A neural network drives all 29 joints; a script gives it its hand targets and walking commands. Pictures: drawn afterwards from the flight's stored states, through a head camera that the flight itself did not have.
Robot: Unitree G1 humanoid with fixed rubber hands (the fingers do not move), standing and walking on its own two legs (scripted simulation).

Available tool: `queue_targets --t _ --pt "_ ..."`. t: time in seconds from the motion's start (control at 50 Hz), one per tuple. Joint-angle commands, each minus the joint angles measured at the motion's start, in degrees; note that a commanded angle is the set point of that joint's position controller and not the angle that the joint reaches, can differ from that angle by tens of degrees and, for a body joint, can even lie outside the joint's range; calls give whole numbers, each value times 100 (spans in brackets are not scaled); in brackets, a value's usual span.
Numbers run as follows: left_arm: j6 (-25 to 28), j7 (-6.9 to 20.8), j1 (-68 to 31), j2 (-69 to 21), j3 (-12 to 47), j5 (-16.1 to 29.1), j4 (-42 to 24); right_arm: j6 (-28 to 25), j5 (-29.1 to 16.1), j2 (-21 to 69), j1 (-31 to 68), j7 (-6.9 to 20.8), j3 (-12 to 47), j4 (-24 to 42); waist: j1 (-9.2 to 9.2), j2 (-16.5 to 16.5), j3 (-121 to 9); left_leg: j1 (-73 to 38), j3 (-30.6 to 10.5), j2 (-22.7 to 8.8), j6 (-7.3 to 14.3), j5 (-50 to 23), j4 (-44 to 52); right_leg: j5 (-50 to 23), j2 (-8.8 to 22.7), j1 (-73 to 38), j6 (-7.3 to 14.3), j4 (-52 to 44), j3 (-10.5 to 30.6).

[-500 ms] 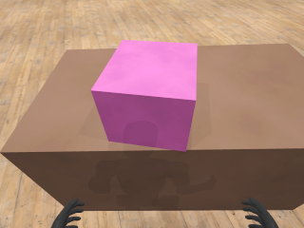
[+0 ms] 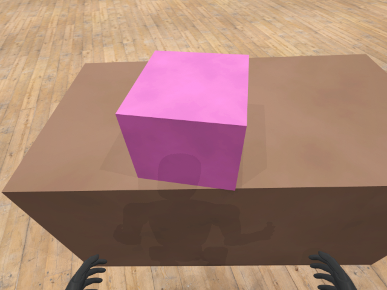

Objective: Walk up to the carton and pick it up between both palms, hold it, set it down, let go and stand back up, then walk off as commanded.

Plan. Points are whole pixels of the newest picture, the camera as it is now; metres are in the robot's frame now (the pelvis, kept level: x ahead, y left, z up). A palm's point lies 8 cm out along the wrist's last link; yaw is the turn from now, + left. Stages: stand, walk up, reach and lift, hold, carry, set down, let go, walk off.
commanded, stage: stand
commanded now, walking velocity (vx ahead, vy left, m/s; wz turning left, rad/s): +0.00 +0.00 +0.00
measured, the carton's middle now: (193, 116) +0.56 +0.03 +0.05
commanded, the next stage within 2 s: walk up in 0.78 s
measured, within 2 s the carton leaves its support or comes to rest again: neither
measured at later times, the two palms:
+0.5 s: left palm out of the picture +0.14 +0.27 -0.07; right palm out of the picture +0.16 -0.27 -0.07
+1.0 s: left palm out of the picture +0.14 +0.27 -0.07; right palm out of the picture +0.16 -0.28 -0.07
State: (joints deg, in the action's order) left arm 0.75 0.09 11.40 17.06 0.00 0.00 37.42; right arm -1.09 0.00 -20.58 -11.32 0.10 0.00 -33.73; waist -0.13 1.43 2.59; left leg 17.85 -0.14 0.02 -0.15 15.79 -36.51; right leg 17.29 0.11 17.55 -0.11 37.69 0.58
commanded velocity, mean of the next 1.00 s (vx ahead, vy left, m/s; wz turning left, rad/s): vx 0.00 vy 0.00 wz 0.00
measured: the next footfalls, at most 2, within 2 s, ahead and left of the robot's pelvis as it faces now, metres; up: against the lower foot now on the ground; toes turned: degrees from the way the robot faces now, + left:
right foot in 1.98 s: +0.21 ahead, -0.07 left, +0.00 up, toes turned +4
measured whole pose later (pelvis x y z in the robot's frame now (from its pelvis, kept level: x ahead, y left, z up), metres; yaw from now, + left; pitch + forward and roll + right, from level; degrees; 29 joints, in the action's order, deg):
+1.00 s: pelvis +0.01 +0.00 +0.00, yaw +0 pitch -2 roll +0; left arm 1.3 0.2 11.4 17.1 0.0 0.0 40.0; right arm -1.5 0.0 -20.8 -11.3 0.2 0.0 -35.0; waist -0.1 1.1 0.9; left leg 17.8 -0.1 0.0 -0.2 15.3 -34.9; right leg 16.8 0.1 17.5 -0.1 36.2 0.6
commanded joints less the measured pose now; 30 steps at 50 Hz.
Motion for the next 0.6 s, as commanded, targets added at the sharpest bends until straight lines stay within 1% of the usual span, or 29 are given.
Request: queue_targets --t 0.0,0.02,0.04,0.06,0.08,0.1,0.12,0.14,0.16,0.18,0.2,0.22,0.24,0.26,0.28,0.3,0.32,0.34,0.36,0.38,0.4,0.42,0.44,0.46,0.48,0.52,0.54,0.56,0.58 --pt "279 50 -442 1338 -385 -4 -218 -241 3 -989 126 50 -353 35 81 -381 -383 -544 -766 -687 284 76 994 11 699 -25 301 -1359 919" --pt "267 60 -590 1316 -387 20 -297 -238 -7 -967 121 49 -329 71 2 -401 -476 -468 -741 -658 265 -135 1002 -11 680 -139 251 -1297 852" --pt "251 33 -580 1424 -435 0 -206 -242 5 -993 218 67 -352 102 47 -208 -585 -559 -795 -694 285 -65 1064 172 605 -120 255 -1188 780" --pt "227 35 -560 1328 -417 -34 -220 -238 22 -1006 384 68 -366 181 23 -325 -491 -473 -770 -680 258 -42 1057 50 589 -143 265 -1305 755" --pt "224 48 -458 1431 -453 -34 -204 -234 19 -1081 339 43 -380 180 -22 -239 -398 -380 -803 -707 290 84 1083 10 570 -200 258 -1256 726" --pt "265 42 -537 1433 -478 -53 -227 -231 35 -931 264 60 -333 137 -39 -388 -446 -291 -812 -709 269 -77 1094 -145 606 -361 260 -1185 723" --pt "251 56 -363 1330 -451 10 -217 -258 17 -1005 152 68 -377 58 -19 -360 -788 -464 -819 -742 305 82 1059 -30 647 -380 264 -1249 739" --pt "237 77 -421 1247 -379 22 -181 -273 3 -1024 120 45 -363 96 -34 -327 -677 -613 -715 -652 259 -328 1012 -276 663 -316 290 -1253 759" --pt "283 59 -523 1239 -382 -31 -228 -254 -61 -995 109 66 -357 57 -14 -419 -719 -600 -733 -690 218 -425 924 -498 645 -371 302 -1193 648" --pt "297 71 -453 1293 -412 -3 -236 -241 3 -1057 116 68 -335 80 -9 -387 -857 -633 -712 -667 234 -592 864 -526 645 -385 270 -1215 750" --pt "263 19 -566 1308 -370 0 -212 -227 2 -1034 220 47 -354 86 48 -429 -697 -754 -623 -626 231 -464 774 -560 696 -115 298 -1271 823" --pt "270 23 -572 1385 -400 -9 -182 -215 -31 -1081 212 44 -403 94 80 -546 -730 -819 -671 -672 195 -652 863 -693 671 -143 284 -1249 721" --pt "281 26 -421 1234 -352 9 -194 -221 -9 -1109 246 26 -383 107 -38 -352 -854 -715 -670 -648 254 -612 851 -551 658 -355 300 -1211 741" --pt "264 42 -437 1330 -381 -13 -167 -212 2 -1124 72 51 -379 65 63 -418 -735 -683 -631 -602 204 -657 834 -579 662 -238 282 -1207 730" --pt "251 51 -574 1228 -339 -13 -140 -233 28 -1070 240 24 -387 69 -11 -561 -682 -614 -621 -695 247 -576 858 -534 651 -260 250 -1217 703" --pt "252 39 -595 1368 -410 -30 -249 -231 -10 -1019 104 39 -369 122 59 -313 -661 -687 -599 -626 211 -613 885 -518 632 -203 269 -1252 759" --pt "246 36 -463 1372 -424 -16 -141 -212 13 -1057 227 36 -363 61 -3 -299 -708 -658 -635 -665 256 -458 913 -308 620 -241 304 -1306 739" --pt "256 37 -612 1381 -410 -19 -220 -214 -25 -934 248 44 -322 140 7 -425 -647 -546 -605 -637 198 -486 920 -471 629 -238 272 -1271 711" --pt "266 54 -531 1279 -399 -29 -199 -218 -14 -1099 49 59 -393 45 54 -507 -716 -646 -669 -643 233 -309 979 -193 625 -187 285 -1297 812" --pt "271 71 -557 1251 -402 -11 -204 -224 -24 -993 60 61 -359 -3 74 -272 -610 -596 -685 -661 236 -411 971 -282 647 -189 235 -1325 752" --pt "261 55 -451 1319 -403 -32 -159 -194 -20 -1045 66 54 -378 8 35 -245 -749 -722 -701 -701 231 -324 941 -219 657 -187 271 -1292 788" --pt "254 22 -606 1415 -404 -38 -174 -204 -41 -939 198 76 -306 66 112 -366 -510 -534 -717 -663 249 -320 951 -263 653 -65 300 -1296 844" --pt "253 43 -549 1409 -451 -7 -217 -208 -35 -957 178 59 -314 18 -24 -564 -529 -467 -706 -656 245 -318 1015 -239 612 -246 281 -1309 759" --pt "254 57 -424 1257 -377 2 -150 -217 -40 -1011 126 49 -336 42 51 -483 -614 -604 -724 -681 259 -260 963 -122 661 -130 268 -1290 728" --pt "262 54 -519 1359 -387 4 -140 -220 -33 -1067 250 59 -396 40 27 -403 -542 -481 -769 -666 247 -293 986 -278 669 -183 254 -1298 722" --pt "254 39 -401 1403 -408 16 -127 -213 7 -1090 246 67 -374 41 -44 -363 -654 -512 -685 -630 241 -178 972 -37 638 -294 275 -1390 779" --pt "237 29 -375 1293 -343 -25 -73 -209 -7 -1115 184 61 -412 25 28 -494 -529 -614 -772 -626 224 -234 956 -219 742 -85 346 -1441 877" --pt "249 50 -456 1324 -372 4 -113 -191 -22 -1086 58 36 -373 -66 24 -659 -520 -585 -675 -636 225 -169 1000 -162 706 -117 283 -1431 802" --pt "263 28 -570 1351 -389 -45 -181 -207 -33 -1030 84 33 -366 -22 50 -669 -523 -648 -685 -649 206 -219 1001 -52 683 1 288 -1478 819"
